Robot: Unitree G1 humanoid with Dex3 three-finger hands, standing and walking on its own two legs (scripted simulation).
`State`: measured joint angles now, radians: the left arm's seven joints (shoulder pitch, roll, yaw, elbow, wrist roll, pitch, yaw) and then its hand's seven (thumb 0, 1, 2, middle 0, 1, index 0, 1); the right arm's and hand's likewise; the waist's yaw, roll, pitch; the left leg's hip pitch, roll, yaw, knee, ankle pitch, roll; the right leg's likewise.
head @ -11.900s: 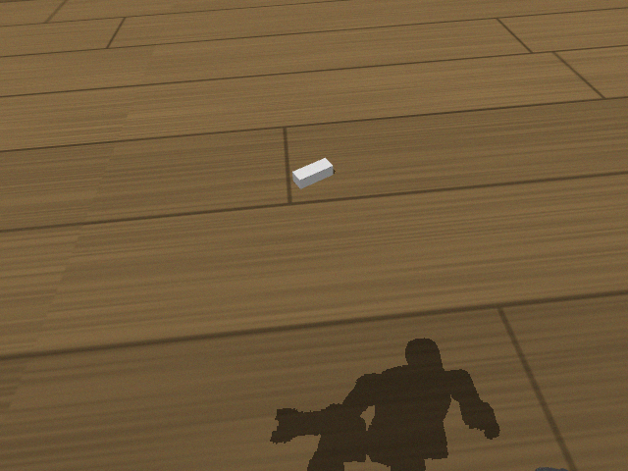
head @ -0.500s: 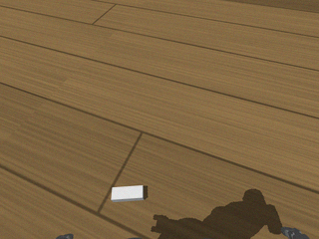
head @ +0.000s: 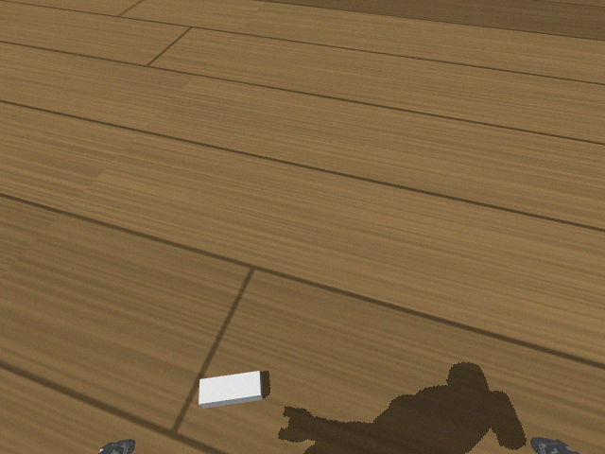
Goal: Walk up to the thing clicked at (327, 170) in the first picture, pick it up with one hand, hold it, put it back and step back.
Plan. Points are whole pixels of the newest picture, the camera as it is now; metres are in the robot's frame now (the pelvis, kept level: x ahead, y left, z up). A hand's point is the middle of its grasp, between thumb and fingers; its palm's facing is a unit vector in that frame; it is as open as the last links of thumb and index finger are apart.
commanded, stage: walk up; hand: left
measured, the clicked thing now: (231, 389) +0.38 +0.26 -0.74
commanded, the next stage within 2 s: stand in 0.68 s
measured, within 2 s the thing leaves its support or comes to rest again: neither
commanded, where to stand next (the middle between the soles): +0.01 +0.00 m, yaw +3 degrees
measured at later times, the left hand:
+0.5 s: hand out of the picture +0.09 +0.25 -0.15, palm faces -0.05 -0.94 -0.33, open 7.4 cm
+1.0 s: hand out of the picture +0.09 +0.28 -0.14, palm faces -0.05 -0.93 -0.35, open 7.4 cm
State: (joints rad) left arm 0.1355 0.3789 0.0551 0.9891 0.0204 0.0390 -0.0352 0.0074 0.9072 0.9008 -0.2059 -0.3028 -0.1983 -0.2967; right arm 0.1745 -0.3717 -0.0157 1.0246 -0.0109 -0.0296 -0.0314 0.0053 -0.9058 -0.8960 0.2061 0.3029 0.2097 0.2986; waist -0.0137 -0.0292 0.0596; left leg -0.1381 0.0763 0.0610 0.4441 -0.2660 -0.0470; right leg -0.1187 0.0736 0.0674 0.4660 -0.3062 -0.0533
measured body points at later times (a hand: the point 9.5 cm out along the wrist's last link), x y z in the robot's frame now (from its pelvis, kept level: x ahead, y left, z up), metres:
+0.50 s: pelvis -0.01 +0.00 +0.00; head +0.00 +0.00 +0.45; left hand +0.09 +0.30 -0.12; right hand +0.05 -0.32 -0.12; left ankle -0.02 +0.15 -0.74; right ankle -0.04 -0.09 -0.74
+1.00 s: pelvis -0.01 +0.02 +0.01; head +0.00 +0.02 +0.46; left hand +0.09 +0.32 -0.12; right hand +0.06 -0.28 -0.12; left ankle -0.02 +0.15 -0.74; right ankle -0.04 -0.09 -0.74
